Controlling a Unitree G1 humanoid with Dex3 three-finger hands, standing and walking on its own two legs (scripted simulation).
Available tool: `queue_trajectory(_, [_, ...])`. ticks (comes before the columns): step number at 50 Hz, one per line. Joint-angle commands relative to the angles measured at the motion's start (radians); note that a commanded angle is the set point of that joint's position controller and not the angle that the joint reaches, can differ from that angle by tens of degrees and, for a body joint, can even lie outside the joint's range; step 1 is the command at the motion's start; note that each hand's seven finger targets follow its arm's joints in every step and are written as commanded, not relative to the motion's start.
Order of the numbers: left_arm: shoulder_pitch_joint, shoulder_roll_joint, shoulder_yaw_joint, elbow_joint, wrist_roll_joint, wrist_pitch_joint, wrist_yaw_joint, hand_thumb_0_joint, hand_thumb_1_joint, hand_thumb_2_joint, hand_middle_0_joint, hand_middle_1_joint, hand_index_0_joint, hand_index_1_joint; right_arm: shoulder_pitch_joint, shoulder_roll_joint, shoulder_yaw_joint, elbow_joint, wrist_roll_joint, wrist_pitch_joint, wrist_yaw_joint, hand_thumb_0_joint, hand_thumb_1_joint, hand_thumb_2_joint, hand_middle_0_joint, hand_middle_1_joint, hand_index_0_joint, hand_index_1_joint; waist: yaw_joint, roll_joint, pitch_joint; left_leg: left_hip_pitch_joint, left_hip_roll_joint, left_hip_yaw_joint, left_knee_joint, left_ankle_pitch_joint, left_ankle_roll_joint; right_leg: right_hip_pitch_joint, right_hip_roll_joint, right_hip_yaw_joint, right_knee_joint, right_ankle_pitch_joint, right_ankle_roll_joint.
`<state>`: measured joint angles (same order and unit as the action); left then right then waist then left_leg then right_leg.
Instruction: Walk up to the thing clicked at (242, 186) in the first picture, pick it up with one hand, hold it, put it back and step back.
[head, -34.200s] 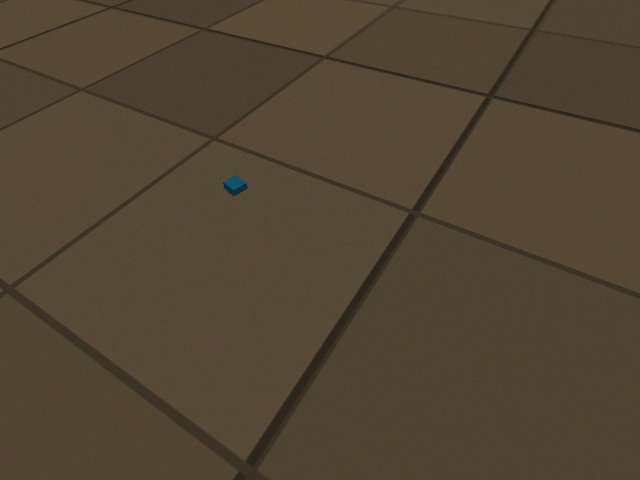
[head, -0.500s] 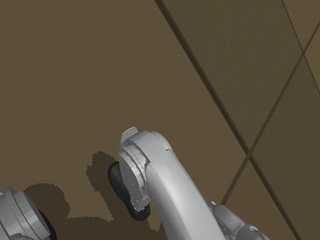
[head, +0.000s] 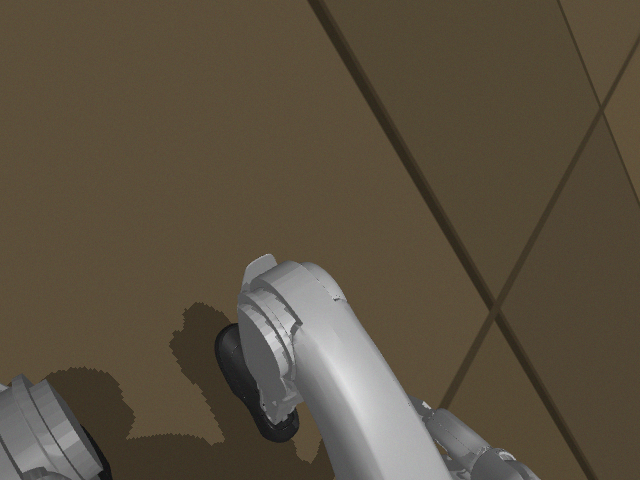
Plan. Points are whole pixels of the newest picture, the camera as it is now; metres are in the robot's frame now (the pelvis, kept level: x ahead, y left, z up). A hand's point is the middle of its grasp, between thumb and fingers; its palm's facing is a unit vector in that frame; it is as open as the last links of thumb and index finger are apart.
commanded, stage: rest palm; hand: left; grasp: from above
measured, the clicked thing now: out of the picture +0.49 +0.38 -0.30
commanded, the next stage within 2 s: go down in 1.18 s
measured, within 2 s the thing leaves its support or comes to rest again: neither
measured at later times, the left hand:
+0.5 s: hand out of the picture +0.46 +0.36 -0.26, palm faces -0.45 -0.14 -0.88, open 14.1 cm
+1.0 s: hand out of the picture +0.46 +0.36 -0.26, palm faces -0.45 -0.14 -0.88, open 14.4 cm
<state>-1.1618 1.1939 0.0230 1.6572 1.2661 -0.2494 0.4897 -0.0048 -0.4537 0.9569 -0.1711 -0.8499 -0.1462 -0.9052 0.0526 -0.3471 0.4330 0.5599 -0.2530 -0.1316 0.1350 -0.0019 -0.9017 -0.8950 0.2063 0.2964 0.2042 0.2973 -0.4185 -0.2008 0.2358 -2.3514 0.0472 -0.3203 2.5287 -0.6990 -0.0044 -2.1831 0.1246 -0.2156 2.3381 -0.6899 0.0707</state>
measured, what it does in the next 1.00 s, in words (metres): stands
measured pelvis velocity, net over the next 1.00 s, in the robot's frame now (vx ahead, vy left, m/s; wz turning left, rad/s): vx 0.00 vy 0.00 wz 0.00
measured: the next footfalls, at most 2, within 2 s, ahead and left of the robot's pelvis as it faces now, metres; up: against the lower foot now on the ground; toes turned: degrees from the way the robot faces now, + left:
none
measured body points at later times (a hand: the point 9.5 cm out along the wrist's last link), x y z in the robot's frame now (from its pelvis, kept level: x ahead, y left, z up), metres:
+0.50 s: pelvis +0.00 +0.00 +0.00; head +0.29 +0.15 +0.30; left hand +0.48 +0.37 -0.21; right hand +0.07 -0.25 -0.05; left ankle +0.06 +0.13 -0.28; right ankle +0.11 -0.12 -0.28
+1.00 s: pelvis +0.00 +0.00 +0.00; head +0.29 +0.15 +0.30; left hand +0.48 +0.37 -0.21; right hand +0.08 -0.25 -0.05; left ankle +0.06 +0.13 -0.28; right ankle +0.11 -0.12 -0.28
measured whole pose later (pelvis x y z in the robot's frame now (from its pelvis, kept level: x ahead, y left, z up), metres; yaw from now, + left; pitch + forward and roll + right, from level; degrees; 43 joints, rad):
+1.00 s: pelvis +0.00 +0.00 +0.00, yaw +0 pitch +27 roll -17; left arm -1.16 1.19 0.01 1.66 1.26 -0.24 0.49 0.00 -0.56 1.04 -0.09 -0.92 -0.05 -0.98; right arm 0.04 -0.35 0.43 0.56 -0.25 -0.14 0.14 0.00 -0.90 -0.89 0.21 0.30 0.20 0.30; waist -0.42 -0.20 0.24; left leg -2.35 0.05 -0.32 2.53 -0.69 0.00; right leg -2.18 0.12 -0.21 2.34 -0.68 0.07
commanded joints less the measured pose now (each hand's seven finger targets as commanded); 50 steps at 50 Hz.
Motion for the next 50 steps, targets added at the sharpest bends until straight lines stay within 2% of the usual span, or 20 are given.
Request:
queue_trajectory(1, [-0.215, 0.216, 0.009, -0.104, -0.018, 0.001, 0.03, 0.0, -0.48, 0.965, -0.165, -0.872, -0.116, -0.921, 0.182, -0.348, -0.103, 0.026, 0.005, 0.005, -0.014, 0.0, -0.895, -0.9, 0.199, 0.299, 0.199, 0.299, -0.056, 0.662, -0.627, 0.565, 0.066, 0.078, -0.253, 0.266, -0.002, 0.309, 0.02, -0.104, -0.181, 0.295, -0.088])
queue_trajectory(3, [-0.241, 0.223, 0.004, -0.132, -0.023, -0.005, 0.036, 0.0, -0.506, 0.996, -0.162, -0.883, -0.103, -0.941, 0.166, -0.351, -0.101, 0.004, 0.004, 0.005, -0.017, 0.0, -0.897, -0.901, 0.199, 0.299, 0.199, 0.299, -0.059, 0.638, -0.654, 0.543, 0.061, 0.097, -0.238, 0.263, 0.011, 0.352, 0.026, -0.095, -0.201, 0.318, -0.08])
queue_trajectory(4, [-0.228, 0.22, 0.002, -0.112, -0.02, -0.002, 0.036, 0.0, -0.504, 0.991, -0.152, -0.891, -0.099, -0.943, 0.173, -0.351, -0.105, 0.015, 0.006, 0.004, -0.018, 0.0, -0.897, -0.901, 0.199, 0.299, 0.199, 0.299, -0.051, 0.641, -0.649, 0.546, 0.06, 0.098, -0.233, 0.274, 0.011, 0.345, 0.026, -0.094, -0.194, 0.325, -0.082])
queue_trajectory(7, [-0.221, 0.2, -0.01, -0.108, -0.019, -0.001, 0.029, 0.0, -0.499, 0.99, -0.151, -0.893, -0.1, -0.944, 0.183, -0.344, -0.107, 0.022, 0.005, -0.002, -0.015, 0.0, -0.896, -0.9, 0.2, 0.299, 0.199, 0.299, -0.061, 0.641, -0.622, 0.544, 0.06, 0.095, -0.242, 0.264, 0.008, 0.336, 0.024, -0.096, -0.193, 0.311, -0.082])
queue_trajectory(9, [-0.243, 0.231, 0.014, -0.138, -0.025, -0.003, 0.032, 0.0, -0.507, 0.982, -0.151, -0.877, -0.096, -0.932, 0.2, -0.345, -0.1, 0.041, 0.004, 0.001, -0.014, 0.0, -0.896, -0.9, 0.199, 0.299, 0.199, 0.299, -0.062, 0.654, -0.658, 0.557, 0.064, 0.091, -0.236, 0.286, 0.007, 0.352, 0.022, -0.094, -0.195, 0.329, -0.078])
queue_trajectory(12, [-0.209, 0.22, 0.014, -0.104, -0.019, 0.003, 0.026, 0.0, -0.522, 0.996, -0.136, -0.887, -0.082, -0.942, 0.196, -0.35, -0.104, 0.04, 0.01, 0.0, -0.012, 0.0, -0.895, -0.9, 0.199, 0.299, 0.199, 0.299, -0.056, 0.652, -0.625, 0.564, 0.064, 0.082, -0.238, 0.294, 0.0, 0.305, 0.016, -0.101, -0.186, 0.312, -0.087])
queue_trajectory(15, [-0.239, 0.219, 0.004, -0.146, -0.028, -0.007, 0.029, 0.0, -0.507, 0.997, -0.14, -0.899, -0.09, -0.949, 0.171, -0.352, -0.104, 0.01, 0.006, 0.0, -0.013, 0.0, -0.894, -0.899, 0.199, 0.299, 0.199, 0.299, -0.056, 0.667, -0.658, 0.571, 0.063, 0.091, -0.243, 0.299, 0.006, 0.35, 0.023, -0.096, -0.189, 0.332, -0.081])
queue_trajectory(17, [-0.219, 0.222, 0.009, -0.117, -0.022, -0.004, 0.028, 0.0, -0.517, 0.993, -0.134, -0.899, -0.083, -0.949, 0.177, -0.353, -0.104, 0.019, 0.002, 0.0, -0.013, 0.0, -0.895, -0.9, 0.199, 0.299, 0.199, 0.299, -0.053, 0.648, -0.645, 0.545, 0.059, 0.097, -0.233, 0.286, 0.007, 0.344, 0.023, -0.098, -0.19, 0.326, -0.084])
queue_trajectory(20, [-0.201, 0.203, -0.004, -0.089, -0.028, -0.004, 0.021, 0.0, -0.536, 1.004, -0.119, -0.907, -0.067, -0.958, 0.191, -0.349, -0.101, 0.03, 0.008, -0.002, -0.016, 0.0, -0.895, -0.899, 0.199, 0.299, 0.199, 0.299, -0.068, 0.603, -0.594, 0.507, 0.057, 0.102, -0.23, 0.232, 0.013, 0.334, 0.022, -0.093, -0.206, 0.287, -0.081])
queue_trajectory(21, [-0.226, 0.214, 0.001, -0.129, -0.033, -0.01, 0.022, 0.0, -0.526, 0.995, -0.12, -0.903, -0.072, -0.951, 0.177, -0.355, -0.104, 0.013, 0.009, -0.006, -0.018, 0.0, -0.893, -0.899, 0.2, 0.299, 0.199, 0.299, -0.062, 0.617, -0.608, 0.507, 0.057, 0.102, -0.232, 0.231, 0.011, 0.338, 0.02, -0.092, -0.203, 0.289, -0.082])
queue_trajectory(22, [-0.207, 0.22, 0.006, -0.099, -0.037, -0.008, 0.022, 0.0, -0.543, 1.007, -0.115, -0.908, -0.063, -0.96, 0.178, -0.349, -0.104, 0.017, 0.01, -0.006, -0.019, 0.0, -0.895, -0.899, 0.199, 0.299, 0.199, 0.299, -0.057, 0.588, -0.616, 0.508, 0.059, 0.102, -0.23, 0.219, 0.015, 0.353, 0.021, -0.086, -0.209, 0.284, -0.08])
queue_trajectory(23, [-0.22, 0.239, 0.015, -0.13, -0.037, -0.014, 0.026, 0.0, -0.532, 0.995, -0.117, -0.909, -0.069, -0.957, 0.168, -0.354, -0.101, 0.015, 0.009, -0.004, -0.02, 0.0, -0.894, -0.899, 0.199, 0.299, 0.199, 0.299, -0.051, 0.605, -0.645, 0.509, 0.06, 0.103, -0.224, 0.235, 0.014, 0.362, 0.022, -0.09, -0.207, 0.297, -0.079])
queue_trajectory(28, [-0.22, 0.218, -0.001, -0.111, -0.04, -0.014, 0.032, 0.0, -0.558, 1.02, -0.113, -0.904, -0.054, -0.963, 0.165, -0.353, -0.1, 0.009, 0.009, -0.002, -0.025, 0.0, -0.895, -0.9, 0.199, 0.299, 0.199, 0.299, -0.062, 0.597, -0.648, 0.53, 0.062, 0.095, -0.233, 0.239, 0.015, 0.366, 0.027, -0.092, -0.205, 0.301, -0.078])
queue_trajectory(30, [-0.238, 0.239, 0.013, -0.132, -0.031, -0.015, 0.039, 0.0, -0.552, 1.019, -0.102, -0.928, -0.051, -0.979, 0.174, -0.35, -0.098, 0.019, 0.004, -0.003, -0.024, 0.0, -0.894, -0.899, 0.199, 0.299, 0.199, 0.299, -0.052, 0.644, -0.665, 0.549, 0.062, 0.096, -0.235, 0.267, 0.009, 0.364, 0.025, -0.096, -0.194, 0.322, -0.079])
queue_trajectory(31, [-0.214, 0.222, 0.004, -0.096, -0.027, -0.011, 0.039, 0.0, -0.549, 1.036, -0.111, -0.919, -0.054, -0.976, 0.17, -0.347, -0.102, 0.018, 0.005, -0.003, -0.024, 0.0, -0.894, -0.899, 0.199, 0.299, 0.199, 0.299, -0.049, 0.63, -0.652, 0.539, 0.061, 0.096, -0.233, 0.258, 0.01, 0.353, 0.027, -0.094, -0.191, 0.31, -0.083])
queue_trajectory(32, [-0.214, 0.219, -0.002, -0.108, -0.023, -0.01, 0.041, 0.0, -0.564, 1.032, -0.114, -0.908, -0.052, -0.97, 0.173, -0.347, -0.099, 0.017, 0.003, -0.002, -0.022, 0.0, -0.895, -0.9, 0.199, 0.299, 0.199, 0.299, -0.058, 0.635, -0.643, 0.537, 0.061, 0.099, -0.235, 0.263, 0.011, 0.371, 0.026, -0.089, -0.195, 0.317, -0.08])
queue_trajectory(38, [-0.244, 0.229, 0.012, -0.128, -0.019, 0.001, 0.057, 0.0, -0.569, 1.021, -0.091, -0.923, -0.039, -0.975, 0.168, -0.352, -0.102, 0.031, 0.007, -0.005, -0.015, 0.0, -0.894, -0.899, 0.199, 0.299, 0.199, 0.299, -0.055, 0.682, -0.662, 0.58, 0.067, 0.083, -0.235, 0.328, 0.001, 0.331, 0.023, -0.103, -0.176, 0.353, -0.081])
queue_trajectory(44, [-0.222, 0.196, -0.006, -0.098, -0.019, 0.009, 0.041, 0.0, -0.583, 1.047, -0.079, -0.934, -0.025, -0.988, 0.175, -0.356, -0.11, 0.021, 0.009, -0.009, -0.014, 0.0, -0.892, -0.897, 0.199, 0.299, 0.199, 0.299, -0.065, 0.633, -0.602, 0.527, 0.059, 0.091, -0.239, 0.247, 0.007, 0.312, 0.019, -0.098, -0.189, 0.299, -0.083])
queue_trajectory(46, [-0.218, 0.197, -0.009, -0.094, -0.028, 0.007, 0.039, 0.0, -0.576, 1.043, -0.086, -0.948, -0.034, -1.0, 0.164, -0.351, -0.108, 0.016, 0.004, -0.007, -0.017, 0.0, -0.894, -0.899, 0.199, 0.299, 0.199, 0.299, -0.063, 0.611, -0.621, 0.522, 0.06, 0.094, -0.246, 0.215, 0.012, 0.339, 0.026, -0.096, -0.202, 0.283, -0.08])
queue_trajectory(50, [-0.23, 0.209, 0.001, -0.112, -0.027, -0.001, 0.034, 0.0, -0.587, 1.049, -0.084, -0.935, -0.026, -0.993, 0.174, -0.358, -0.11, 0.019, 0.008, -0.01, -0.018, 0.0, -0.893, -0.899, 0.199, 0.299, 0.199, 0.299, -0.063, 0.633, -0.636, 0.535, 0.06, 0.09, -0.237, 0.255, 0.004, 0.325, 0.017, -0.1, -0.189, 0.304, -0.085])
